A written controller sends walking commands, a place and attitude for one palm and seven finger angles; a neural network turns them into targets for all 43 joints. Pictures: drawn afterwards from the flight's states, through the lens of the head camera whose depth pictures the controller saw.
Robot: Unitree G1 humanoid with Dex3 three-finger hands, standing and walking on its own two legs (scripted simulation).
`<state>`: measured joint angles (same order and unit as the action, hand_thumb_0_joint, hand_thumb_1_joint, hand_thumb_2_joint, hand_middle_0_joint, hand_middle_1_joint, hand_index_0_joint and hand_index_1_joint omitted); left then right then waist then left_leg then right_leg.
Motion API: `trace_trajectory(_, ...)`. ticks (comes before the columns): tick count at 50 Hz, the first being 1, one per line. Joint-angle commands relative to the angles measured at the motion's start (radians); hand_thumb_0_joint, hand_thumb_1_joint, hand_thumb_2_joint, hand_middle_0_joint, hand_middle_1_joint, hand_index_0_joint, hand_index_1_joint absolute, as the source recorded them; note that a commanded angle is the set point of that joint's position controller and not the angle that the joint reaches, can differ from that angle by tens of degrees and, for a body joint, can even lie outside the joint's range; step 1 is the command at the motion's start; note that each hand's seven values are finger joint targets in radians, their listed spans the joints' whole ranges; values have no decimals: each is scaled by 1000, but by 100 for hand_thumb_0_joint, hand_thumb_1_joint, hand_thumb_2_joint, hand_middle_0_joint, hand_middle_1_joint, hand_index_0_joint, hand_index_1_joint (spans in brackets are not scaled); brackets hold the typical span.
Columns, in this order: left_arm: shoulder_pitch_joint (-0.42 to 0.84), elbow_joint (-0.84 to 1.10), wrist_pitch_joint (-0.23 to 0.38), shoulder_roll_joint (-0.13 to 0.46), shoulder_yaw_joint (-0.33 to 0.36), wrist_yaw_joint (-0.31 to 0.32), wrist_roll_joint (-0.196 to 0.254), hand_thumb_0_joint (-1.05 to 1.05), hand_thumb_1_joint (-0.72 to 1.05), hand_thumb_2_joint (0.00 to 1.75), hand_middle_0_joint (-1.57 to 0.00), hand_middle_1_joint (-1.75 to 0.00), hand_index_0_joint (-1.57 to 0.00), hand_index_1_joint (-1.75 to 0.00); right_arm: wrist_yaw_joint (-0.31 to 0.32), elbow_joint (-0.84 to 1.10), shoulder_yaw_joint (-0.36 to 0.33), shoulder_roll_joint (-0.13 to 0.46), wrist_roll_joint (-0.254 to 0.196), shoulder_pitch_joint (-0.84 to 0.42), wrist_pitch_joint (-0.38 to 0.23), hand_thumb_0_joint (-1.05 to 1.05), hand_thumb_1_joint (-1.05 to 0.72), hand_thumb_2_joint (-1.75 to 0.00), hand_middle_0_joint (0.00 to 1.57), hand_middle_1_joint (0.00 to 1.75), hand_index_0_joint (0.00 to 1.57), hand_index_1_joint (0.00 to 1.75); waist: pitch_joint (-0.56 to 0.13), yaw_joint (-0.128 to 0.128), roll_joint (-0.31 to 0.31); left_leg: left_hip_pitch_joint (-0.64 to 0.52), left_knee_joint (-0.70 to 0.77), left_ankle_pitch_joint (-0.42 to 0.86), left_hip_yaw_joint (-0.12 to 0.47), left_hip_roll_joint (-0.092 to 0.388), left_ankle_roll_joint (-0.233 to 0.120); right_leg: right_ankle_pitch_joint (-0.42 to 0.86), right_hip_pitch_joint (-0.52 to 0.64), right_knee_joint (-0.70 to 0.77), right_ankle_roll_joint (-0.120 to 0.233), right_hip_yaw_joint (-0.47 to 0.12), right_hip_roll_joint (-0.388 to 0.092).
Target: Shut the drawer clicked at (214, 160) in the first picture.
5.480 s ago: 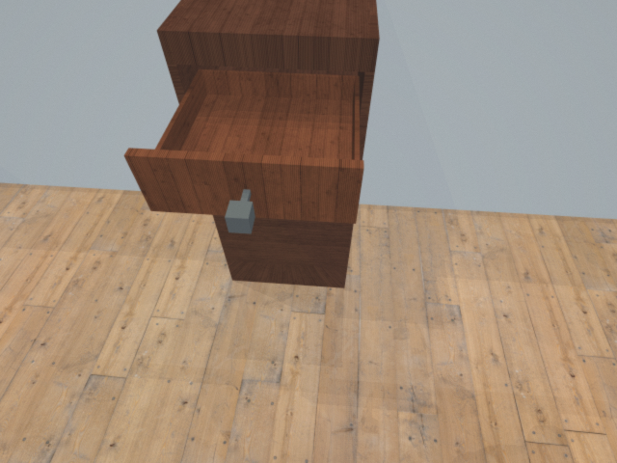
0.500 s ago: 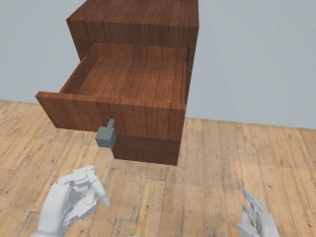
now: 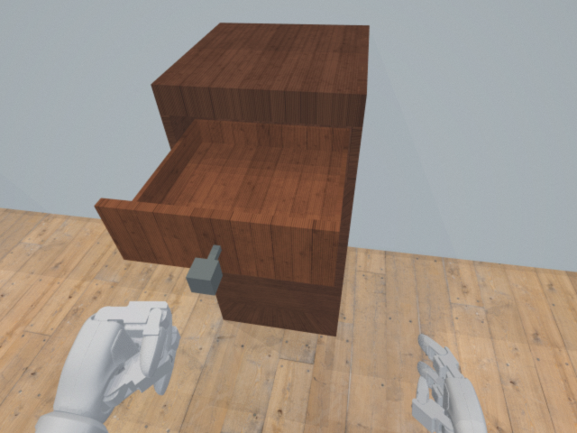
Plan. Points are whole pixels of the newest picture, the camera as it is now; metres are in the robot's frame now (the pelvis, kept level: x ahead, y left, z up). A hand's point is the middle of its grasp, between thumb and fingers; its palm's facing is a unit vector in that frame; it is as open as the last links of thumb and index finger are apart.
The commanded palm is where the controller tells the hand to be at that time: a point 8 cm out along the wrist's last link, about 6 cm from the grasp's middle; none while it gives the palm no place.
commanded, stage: raise the hand and make a fist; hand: left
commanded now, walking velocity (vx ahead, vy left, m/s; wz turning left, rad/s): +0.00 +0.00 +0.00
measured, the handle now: (209, 266) +0.35 +0.17 +0.05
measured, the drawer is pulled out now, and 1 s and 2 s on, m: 0.29 0.29 0.29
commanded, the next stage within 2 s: bring the fist close to the handle in 0.36 s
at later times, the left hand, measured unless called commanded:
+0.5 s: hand (169, 356) +0.16 +0.14 +0.14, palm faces -0.05 -0.99 -0.12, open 3.3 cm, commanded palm +0.13 +0.20 +0.15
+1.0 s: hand (179, 349) +0.19 +0.15 +0.09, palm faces -0.05 -1.00 -0.06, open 3.3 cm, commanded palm +0.17 +0.20 +0.10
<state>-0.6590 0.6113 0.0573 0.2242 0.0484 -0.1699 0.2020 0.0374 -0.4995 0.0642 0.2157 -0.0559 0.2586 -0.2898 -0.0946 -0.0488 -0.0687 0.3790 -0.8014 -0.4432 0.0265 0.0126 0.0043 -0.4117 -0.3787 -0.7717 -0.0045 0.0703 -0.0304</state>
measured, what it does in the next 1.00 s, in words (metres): stands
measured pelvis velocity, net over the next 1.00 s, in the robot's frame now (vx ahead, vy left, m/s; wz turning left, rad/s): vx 0.00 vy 0.00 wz -0.01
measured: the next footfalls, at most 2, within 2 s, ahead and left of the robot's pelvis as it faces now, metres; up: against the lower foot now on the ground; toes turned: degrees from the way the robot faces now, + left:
none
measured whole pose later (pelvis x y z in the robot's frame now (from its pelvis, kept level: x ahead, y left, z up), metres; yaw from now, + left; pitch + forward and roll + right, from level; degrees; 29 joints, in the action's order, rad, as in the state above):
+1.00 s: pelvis +0.00 +0.00 +0.00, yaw -1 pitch +4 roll -1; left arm -0.51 0.28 0.17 0.19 0.09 -0.20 0.22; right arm 0.05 -0.58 0.03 0.23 -0.03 0.26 -0.31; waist -0.07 -0.01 -0.04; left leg 0.43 -0.79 -0.43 0.02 0.01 0.00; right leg -0.40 -0.43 -0.77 0.00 0.06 -0.03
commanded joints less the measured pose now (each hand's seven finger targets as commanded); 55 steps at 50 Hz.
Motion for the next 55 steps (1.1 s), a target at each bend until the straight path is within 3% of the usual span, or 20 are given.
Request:
trace_trajectory(1,34,140,36,57,67,-9,33,0,90,90,-140,-160,-140,-160,15,156,-49,99,-7,-143,-75,0,-90,-90,20,30,20,30,6,10,89,2,162,193,-4,-8,-31,174,20,160,9,13,33)
trace_trajectory(5,31,115,10,102,119,-32,41,0,90,90,-140,-160,-140,-160,29,157,-50,99,-10,-151,-71,0,-90,-90,20,30,20,30,13,-3,128,6,167,198,-21,-15,-34,174,40,194,4,-16,24)
trace_trajectory(9,46,166,37,118,162,-32,61,0,90,90,-140,-160,-140,-160,30,153,-48,92,-9,-146,-91,0,-90,-90,20,30,20,30,-33,-11,65,-29,165,233,-28,-21,-33,213,65,193,5,-16,23)
trace_trajectory(10,52,153,50,129,180,-30,67,0,90,90,-140,-160,-140,-160,32,145,-50,92,-11,-141,-97,0,-90,-90,20,30,20,30,-27,-9,75,-30,162,232,-28,-19,-32,211,58,195,4,-13,27)
trace_trajectory(12,79,161,81,110,162,-32,77,0,90,90,-140,-160,-140,-160,31,132,-49,97,-10,-134,-115,0,-90,-90,20,30,20,30,-17,0,32,-42,159,230,-27,-20,-32,208,49,200,6,-16,27)
trace_trajectory(16,102,115,109,93,132,-48,81,0,90,90,-140,-160,-140,-160,30,113,-53,110,-11,-133,-146,0,-90,-90,20,30,20,30,11,13,35,-42,155,212,-22,-20,-32,193,34,214,4,-24,26)
trace_trajectory(20,85,77,85,111,135,-68,66,0,90,90,-140,-160,-140,-160,32,113,-60,112,-11,-131,-157,0,-90,-90,20,30,20,30,-1,5,88,-36,166,221,-23,-21,-36,213,48,218,0,-33,22)
trace_trajectory(23,78,76,68,121,161,-68,63,0,90,90,-140,-160,-140,-160,33,113,-59,105,-12,-145,-151,0,-90,-90,20,30,20,30,0,-6,92,-34,177,228,-24,-21,-36,218,60,215,1,-27,24)
trace_trajectory(27,111,17,68,88,154,-60,74,0,90,90,-140,-160,-140,-160,36,96,-57,108,-7,-139,-138,0,-90,-90,20,30,20,30,22,1,83,-32,180,226,-27,-20,-31,213,39,209,2,-13,31)
trace_trajectory(30,153,10,94,77,135,-55,73,0,90,90,-140,-160,-140,-160,34,92,-60,113,0,-129,-140,0,-90,-90,20,30,20,30,13,13,89,-34,170,227,-24,-21,-32,215,30,200,-1,-12,29)
trace_trajectory(34,162,22,134,64,94,-53,43,0,90,90,-140,-160,-140,-160,20,91,-64,118,11,-113,-137,0,-90,-90,20,30,20,30,-44,24,43,-47,155,269,-23,-24,-32,266,36,164,4,-4,26)
trace_trajectory(38,208,-56,150,79,106,-45,32,0,90,90,-140,-160,-140,-160,21,77,-69,122,15,-109,-117,0,-90,-90,20,30,20,30,-1,39,67,-3,150,217,-15,-21,-30,193,-4,165,4,-5,28)
trace_trajectory(41,191,-89,157,79,122,-39,33,0,90,90,-140,-160,-140,-160,21,79,-72,124,17,-121,-101,0,-90,-90,20,30,20,30,-20,30,84,13,146,220,-14,-20,-28,191,4,153,7,-1,28)
trace_trajectory(44,181,-87,168,47,98,-41,39,0,90,90,-140,-160,-140,-160,16,92,-76,120,18,-113,-92,0,-90,-90,20,30,20,30,-72,28,50,5,136,260,-19,-21,-24,242,12,125,9,4,25)
trace_trajectory(46,193,-116,176,55,108,-33,39,0,90,90,-140,-160,-140,-160,16,84,-77,122,22,-114,-84,0,-90,-90,20,30,20,30,-67,33,83,28,127,260,-16,-20,-23,243,8,121,8,4,27)
trace_trajectory(51,214,-106,222,37,66,-22,22,0,90,90,-140,-160,-140,-160,7,93,-81,127,25,-100,-79,0,-90,-90,20,30,20,30,-82,45,46,36,107,275,-9,-16,-22,245,-30,82,14,10,29)
trace_trajectory(55,249,-162,240,40,65,-16,17,0,90,90,-140,-160,-140,-160,6,92,-86,132,27,-81,-61,0,-90,-90,20,30,20,30,-65,59,82,79,88,241,-6,-16,-18,212,-70,62,12,11,30)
